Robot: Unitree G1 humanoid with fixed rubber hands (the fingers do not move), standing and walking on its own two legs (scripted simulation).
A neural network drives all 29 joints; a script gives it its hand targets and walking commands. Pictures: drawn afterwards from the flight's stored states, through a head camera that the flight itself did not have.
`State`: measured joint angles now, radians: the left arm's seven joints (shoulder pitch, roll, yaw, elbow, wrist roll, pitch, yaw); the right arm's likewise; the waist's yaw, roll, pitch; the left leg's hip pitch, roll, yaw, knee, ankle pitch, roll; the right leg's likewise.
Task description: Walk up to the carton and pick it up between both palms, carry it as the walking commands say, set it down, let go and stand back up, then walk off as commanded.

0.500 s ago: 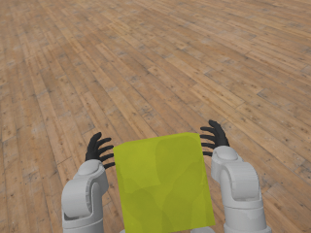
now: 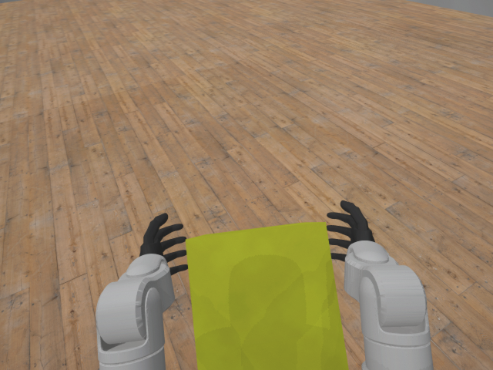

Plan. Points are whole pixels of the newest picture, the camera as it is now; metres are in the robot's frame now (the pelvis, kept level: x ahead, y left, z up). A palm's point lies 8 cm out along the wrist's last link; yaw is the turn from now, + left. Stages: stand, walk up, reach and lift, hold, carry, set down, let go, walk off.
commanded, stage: carry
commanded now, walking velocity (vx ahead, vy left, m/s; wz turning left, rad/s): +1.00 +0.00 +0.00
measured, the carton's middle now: (262, 290) +0.28 -0.01 -0.02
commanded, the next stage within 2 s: none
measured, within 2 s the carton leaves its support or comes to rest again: neither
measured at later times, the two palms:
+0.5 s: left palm (143, 205) +0.39 +0.19 +0.10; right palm (304, 185) +0.40 -0.10 +0.11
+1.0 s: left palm (146, 148) +0.56 +0.22 +0.11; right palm (276, 131) +0.58 -0.06 +0.11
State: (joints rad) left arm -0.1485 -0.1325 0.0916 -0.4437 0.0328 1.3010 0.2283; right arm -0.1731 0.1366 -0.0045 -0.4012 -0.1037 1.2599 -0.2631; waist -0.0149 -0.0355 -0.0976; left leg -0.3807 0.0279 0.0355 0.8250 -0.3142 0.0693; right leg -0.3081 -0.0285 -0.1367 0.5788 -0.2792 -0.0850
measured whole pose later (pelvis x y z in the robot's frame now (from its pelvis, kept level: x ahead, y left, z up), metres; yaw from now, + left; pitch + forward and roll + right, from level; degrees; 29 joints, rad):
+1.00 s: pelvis +0.31 +0.06 +0.00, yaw +1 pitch +3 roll +1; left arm -0.18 -0.14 0.07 -0.45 0.03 1.32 0.29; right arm -0.21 0.14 -0.02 -0.41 -0.10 1.32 -0.27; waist 0.04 -0.03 -0.08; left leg -0.42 0.01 0.06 0.51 -0.29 0.04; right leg -0.15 -0.10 -0.13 0.49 -0.38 0.05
